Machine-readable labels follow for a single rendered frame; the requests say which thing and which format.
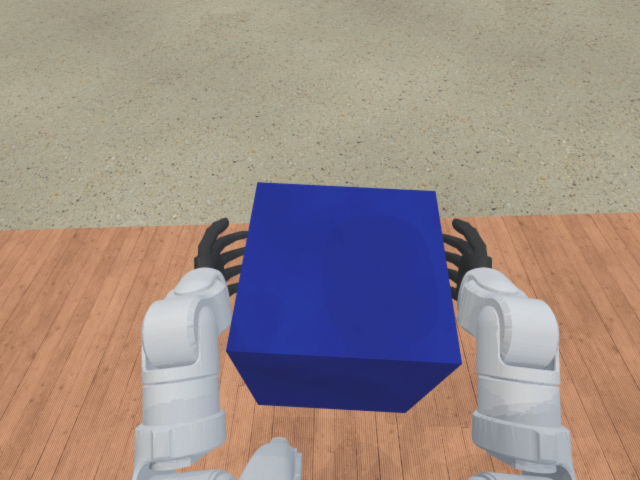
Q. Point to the robot left forearm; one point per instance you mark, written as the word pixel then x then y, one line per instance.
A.
pixel 182 419

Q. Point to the robot left hand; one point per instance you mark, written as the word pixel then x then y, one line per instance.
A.
pixel 209 250

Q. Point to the robot right hand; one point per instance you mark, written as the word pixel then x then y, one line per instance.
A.
pixel 474 253

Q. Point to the carton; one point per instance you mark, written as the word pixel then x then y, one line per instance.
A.
pixel 344 300

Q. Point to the robot right forearm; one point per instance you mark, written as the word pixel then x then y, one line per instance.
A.
pixel 518 420

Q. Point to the left robot thigh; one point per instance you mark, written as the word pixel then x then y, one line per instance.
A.
pixel 274 461

